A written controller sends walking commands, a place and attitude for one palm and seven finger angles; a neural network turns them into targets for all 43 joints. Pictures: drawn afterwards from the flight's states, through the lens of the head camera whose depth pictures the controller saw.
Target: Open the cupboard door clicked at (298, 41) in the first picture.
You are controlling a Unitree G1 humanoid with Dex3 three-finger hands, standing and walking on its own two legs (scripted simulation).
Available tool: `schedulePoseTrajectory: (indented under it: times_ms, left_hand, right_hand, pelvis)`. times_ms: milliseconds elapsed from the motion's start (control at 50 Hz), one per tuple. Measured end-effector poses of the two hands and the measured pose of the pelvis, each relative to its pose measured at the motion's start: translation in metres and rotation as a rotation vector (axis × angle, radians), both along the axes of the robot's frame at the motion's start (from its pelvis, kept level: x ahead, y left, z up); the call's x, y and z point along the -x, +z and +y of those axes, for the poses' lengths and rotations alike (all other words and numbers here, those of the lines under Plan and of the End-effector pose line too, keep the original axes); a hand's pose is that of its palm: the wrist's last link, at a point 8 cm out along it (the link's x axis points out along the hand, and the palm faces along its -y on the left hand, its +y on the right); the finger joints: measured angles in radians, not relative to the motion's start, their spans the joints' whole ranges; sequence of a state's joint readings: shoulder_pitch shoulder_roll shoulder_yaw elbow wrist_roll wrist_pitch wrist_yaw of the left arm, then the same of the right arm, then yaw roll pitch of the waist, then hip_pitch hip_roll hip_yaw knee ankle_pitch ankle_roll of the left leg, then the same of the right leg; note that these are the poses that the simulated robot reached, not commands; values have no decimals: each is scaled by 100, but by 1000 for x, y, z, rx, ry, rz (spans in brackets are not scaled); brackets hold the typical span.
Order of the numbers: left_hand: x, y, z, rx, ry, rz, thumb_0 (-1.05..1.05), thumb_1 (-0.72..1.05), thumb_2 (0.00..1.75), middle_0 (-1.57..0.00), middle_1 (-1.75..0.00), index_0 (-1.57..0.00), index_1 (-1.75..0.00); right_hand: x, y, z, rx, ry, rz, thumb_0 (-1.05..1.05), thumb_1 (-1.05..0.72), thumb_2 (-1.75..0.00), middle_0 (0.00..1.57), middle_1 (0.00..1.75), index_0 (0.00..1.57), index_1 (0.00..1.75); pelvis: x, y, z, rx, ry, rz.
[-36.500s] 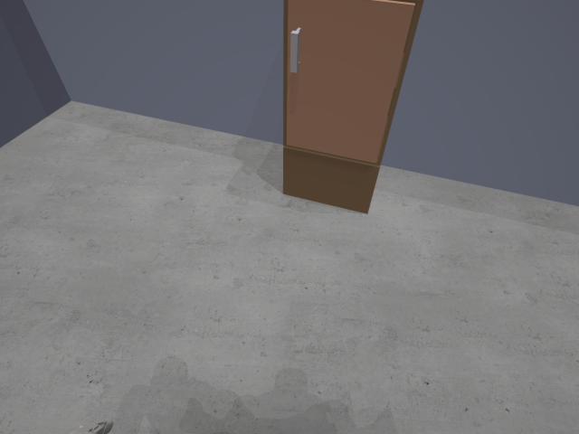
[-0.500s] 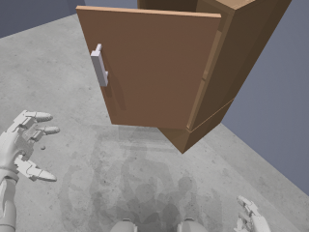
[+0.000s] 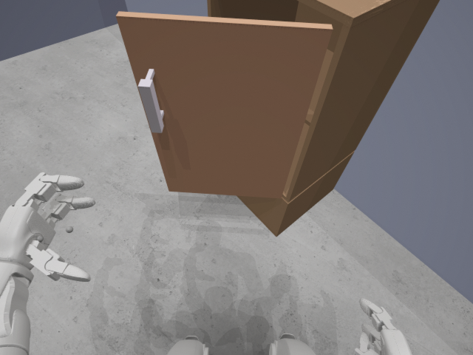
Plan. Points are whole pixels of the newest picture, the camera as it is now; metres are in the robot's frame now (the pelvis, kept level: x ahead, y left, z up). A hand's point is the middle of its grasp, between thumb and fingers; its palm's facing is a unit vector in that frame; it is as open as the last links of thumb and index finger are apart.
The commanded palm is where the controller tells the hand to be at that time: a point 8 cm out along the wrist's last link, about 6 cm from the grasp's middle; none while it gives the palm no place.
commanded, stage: move the hooked fingers beside the handle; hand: left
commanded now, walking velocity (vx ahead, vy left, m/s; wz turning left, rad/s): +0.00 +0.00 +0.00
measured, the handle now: (154, 101) +0.61 +0.22 +0.04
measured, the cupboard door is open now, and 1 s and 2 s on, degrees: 47 47 47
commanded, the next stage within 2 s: none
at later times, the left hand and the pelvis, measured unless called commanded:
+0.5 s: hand (88, 187) +0.36 +0.27 +0.06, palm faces +0.00 -1.00 -0.03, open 13.9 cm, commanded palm +0.34 +0.32 +0.05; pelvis -0.01 +0.00 -0.01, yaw -1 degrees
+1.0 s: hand (102, 150) +0.45 +0.28 +0.06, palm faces -0.01 -1.00 -0.01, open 13.9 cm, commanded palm +0.43 +0.33 +0.05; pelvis -0.01 +0.01 -0.02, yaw -2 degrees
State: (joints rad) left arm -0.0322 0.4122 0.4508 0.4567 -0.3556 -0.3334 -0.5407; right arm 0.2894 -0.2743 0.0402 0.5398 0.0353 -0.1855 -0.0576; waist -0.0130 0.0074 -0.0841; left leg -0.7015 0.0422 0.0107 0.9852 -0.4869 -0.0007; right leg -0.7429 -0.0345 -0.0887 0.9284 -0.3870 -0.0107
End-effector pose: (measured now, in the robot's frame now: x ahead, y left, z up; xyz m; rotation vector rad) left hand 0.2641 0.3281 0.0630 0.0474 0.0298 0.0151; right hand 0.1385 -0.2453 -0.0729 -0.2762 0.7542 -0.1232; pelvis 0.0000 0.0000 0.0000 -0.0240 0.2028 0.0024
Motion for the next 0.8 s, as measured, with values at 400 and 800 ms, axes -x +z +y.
schedulePoseTrajectory:
  times_ms: [400, 800]
  left_hand:
    - [-61, -2, -4, 17, -26, -9, -2, -50, 30, -30, -120, -30, -120]
    - [-120, -4, 4, 25, -25, -12, -2, -50, 30, -30, -120, -30, -120]
  right_hand:
    - [19, -13, -4, 30, -20, 72, 2, -91, -90, 21, 30, 21, 30]
    - [87, -29, -22, 69, -132, 323, 1, -91, -90, 21, 30, 21, 30]
  pelvis:
    - [8, -7, 2, 2, 0, 34]
    - [9, -14, 5, 7, -16, 97]
